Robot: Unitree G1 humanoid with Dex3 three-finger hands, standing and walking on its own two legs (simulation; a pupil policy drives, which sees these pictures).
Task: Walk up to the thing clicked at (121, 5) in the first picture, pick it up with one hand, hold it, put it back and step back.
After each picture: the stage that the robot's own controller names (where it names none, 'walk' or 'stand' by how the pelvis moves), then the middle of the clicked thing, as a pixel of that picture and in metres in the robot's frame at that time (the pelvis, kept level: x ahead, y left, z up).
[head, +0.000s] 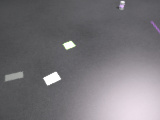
stand; (121, 5) +2.30 -0.63 -0.72
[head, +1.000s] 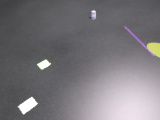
walk; (93, 15) +2.23 -0.08 -0.69
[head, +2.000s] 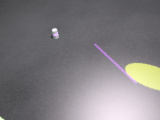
walk; (55, 33) +1.59 +0.41 -0.72
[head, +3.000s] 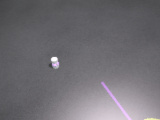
walk; (55, 62) +1.08 +0.35 -0.71
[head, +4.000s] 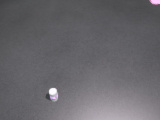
walk; (53, 94) +0.71 +0.25 -0.69
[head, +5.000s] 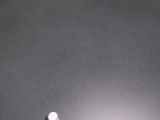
walk; (53, 119) +0.45 +0.21 -0.70
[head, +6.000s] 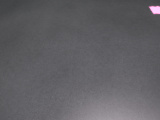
stand; out of the picture +0.38 +0.22 -0.72
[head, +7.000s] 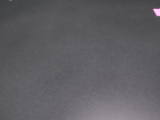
stand; out of the picture +0.39 +0.21 -0.72
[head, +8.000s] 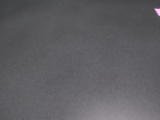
stand; out of the picture +0.39 +0.20 -0.73
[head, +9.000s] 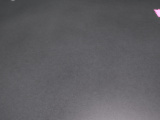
stand; out of the picture +0.41 +0.21 -0.73
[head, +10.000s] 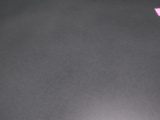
stand; out of the picture +0.40 +0.21 -0.73
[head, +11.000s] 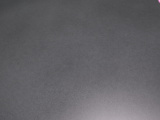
go down; out of the picture +0.40 +0.21 -0.72
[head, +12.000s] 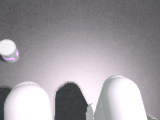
go down; (9, 51) +0.48 +0.26 -0.29
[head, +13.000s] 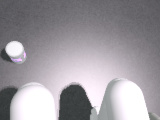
approach; (16, 53) +0.47 +0.25 -0.29
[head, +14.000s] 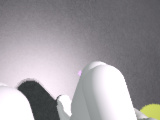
close in; out of the picture +0.45 +0.30 -0.22
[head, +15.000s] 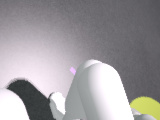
close; out of the picture +0.45 +0.30 -0.23
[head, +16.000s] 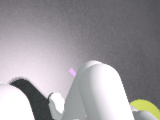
lift; out of the picture +0.41 +0.27 -0.23
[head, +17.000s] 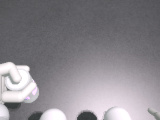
lift; (24, 86) +0.33 +0.20 -0.03
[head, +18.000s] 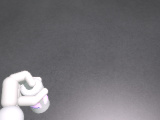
hold; (36, 96) +0.32 +0.17 -0.02
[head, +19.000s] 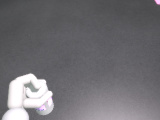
hold; (41, 98) +0.32 +0.16 -0.02
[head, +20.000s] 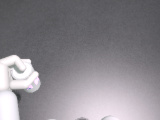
crouch; (27, 77) +0.39 +0.19 -0.08
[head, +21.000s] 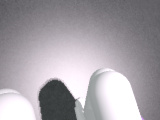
lower; out of the picture +0.47 +0.29 -0.16
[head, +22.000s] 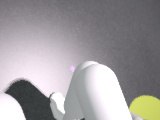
lower; out of the picture +0.42 +0.30 -0.23
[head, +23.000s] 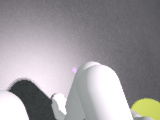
lower; out of the picture +0.42 +0.30 -0.23
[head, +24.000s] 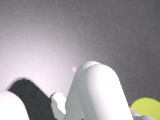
lower; out of the picture +0.42 +0.30 -0.23
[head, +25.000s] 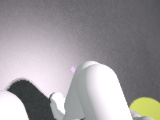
lower; out of the picture +0.43 +0.30 -0.23
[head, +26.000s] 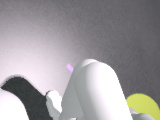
open; out of the picture +0.43 +0.28 -0.23
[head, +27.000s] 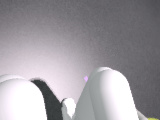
stand; out of the picture +0.42 +0.27 -0.24
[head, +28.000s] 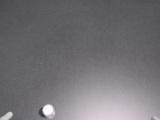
stand; (49, 112) +0.40 +0.20 -0.59
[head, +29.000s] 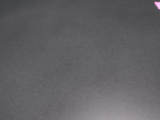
stand; out of the picture +0.38 +0.20 -0.67
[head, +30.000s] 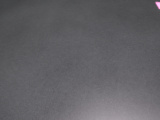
stand; out of the picture +0.38 +0.20 -0.67
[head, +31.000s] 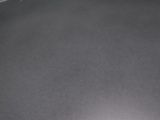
stand; out of the picture +0.39 +0.18 -0.72
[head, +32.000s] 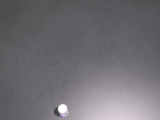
walk; (63, 110) +0.44 +0.15 -0.70
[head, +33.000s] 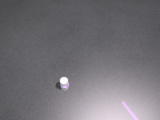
walk; (64, 83) +0.68 +0.15 -0.69
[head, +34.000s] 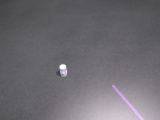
stand; (63, 70) +1.00 +0.24 -0.70
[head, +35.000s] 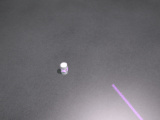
stand; (64, 68) +1.01 +0.19 -0.72
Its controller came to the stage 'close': yes
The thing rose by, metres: 0.70
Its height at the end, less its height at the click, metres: +0.00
